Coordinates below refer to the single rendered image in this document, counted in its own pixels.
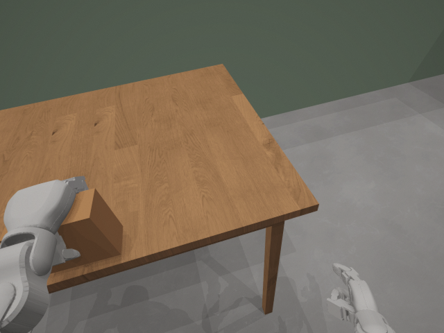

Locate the robot left forearm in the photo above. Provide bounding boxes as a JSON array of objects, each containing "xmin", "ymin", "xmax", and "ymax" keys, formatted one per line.
[{"xmin": 0, "ymin": 227, "xmax": 57, "ymax": 333}]

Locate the robot right forearm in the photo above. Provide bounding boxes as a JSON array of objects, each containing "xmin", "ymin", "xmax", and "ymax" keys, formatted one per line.
[{"xmin": 354, "ymin": 309, "xmax": 395, "ymax": 333}]

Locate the table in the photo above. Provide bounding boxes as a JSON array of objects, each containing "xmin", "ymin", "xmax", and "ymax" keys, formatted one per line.
[{"xmin": 0, "ymin": 64, "xmax": 319, "ymax": 315}]

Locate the sponge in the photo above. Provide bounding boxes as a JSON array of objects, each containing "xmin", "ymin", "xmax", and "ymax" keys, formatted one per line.
[{"xmin": 0, "ymin": 188, "xmax": 123, "ymax": 273}]

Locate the left robot hand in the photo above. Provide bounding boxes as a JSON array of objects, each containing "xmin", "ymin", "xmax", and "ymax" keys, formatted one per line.
[{"xmin": 3, "ymin": 176, "xmax": 88, "ymax": 266}]

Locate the right robot hand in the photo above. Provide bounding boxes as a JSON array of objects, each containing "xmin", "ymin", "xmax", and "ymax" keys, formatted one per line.
[{"xmin": 327, "ymin": 263, "xmax": 379, "ymax": 324}]

